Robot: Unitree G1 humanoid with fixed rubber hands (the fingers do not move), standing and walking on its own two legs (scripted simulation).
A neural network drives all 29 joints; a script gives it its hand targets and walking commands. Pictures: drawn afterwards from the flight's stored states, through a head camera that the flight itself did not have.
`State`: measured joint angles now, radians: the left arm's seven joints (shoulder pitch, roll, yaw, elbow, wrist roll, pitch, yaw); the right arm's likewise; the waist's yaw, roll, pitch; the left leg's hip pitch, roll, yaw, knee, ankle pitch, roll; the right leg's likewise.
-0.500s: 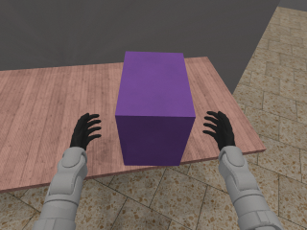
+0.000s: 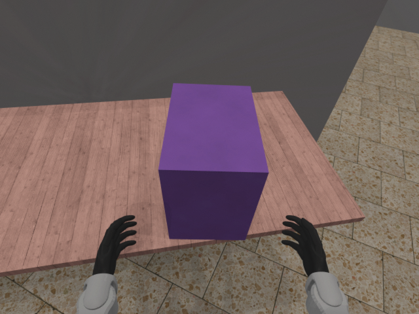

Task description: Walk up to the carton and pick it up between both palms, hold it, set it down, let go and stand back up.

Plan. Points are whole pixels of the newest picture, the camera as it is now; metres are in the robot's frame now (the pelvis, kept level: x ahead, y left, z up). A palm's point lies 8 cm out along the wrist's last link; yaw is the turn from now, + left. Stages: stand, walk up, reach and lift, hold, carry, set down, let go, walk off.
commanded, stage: set down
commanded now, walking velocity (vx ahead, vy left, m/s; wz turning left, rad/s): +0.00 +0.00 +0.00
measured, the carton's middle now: (209, 162) +0.45 +0.01 +0.01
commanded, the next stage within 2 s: let go in 1.10 s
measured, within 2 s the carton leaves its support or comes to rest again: neither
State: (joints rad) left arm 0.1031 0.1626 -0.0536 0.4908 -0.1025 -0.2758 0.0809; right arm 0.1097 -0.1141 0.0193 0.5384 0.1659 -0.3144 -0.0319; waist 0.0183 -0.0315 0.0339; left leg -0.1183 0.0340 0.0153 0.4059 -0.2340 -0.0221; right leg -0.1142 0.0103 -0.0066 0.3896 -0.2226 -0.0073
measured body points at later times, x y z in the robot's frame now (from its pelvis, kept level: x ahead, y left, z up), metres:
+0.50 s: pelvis +0.01 +0.01 +0.00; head -0.01 +0.03 +0.45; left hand +0.21 +0.21 -0.05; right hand +0.21 -0.20 -0.04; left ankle -0.01 +0.13 -0.74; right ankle +0.00 -0.11 -0.74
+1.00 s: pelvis +0.02 +0.01 +0.00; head +0.00 +0.01 +0.45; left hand +0.19 +0.23 -0.07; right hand +0.19 -0.21 -0.07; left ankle -0.01 +0.13 -0.74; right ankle +0.00 -0.11 -0.74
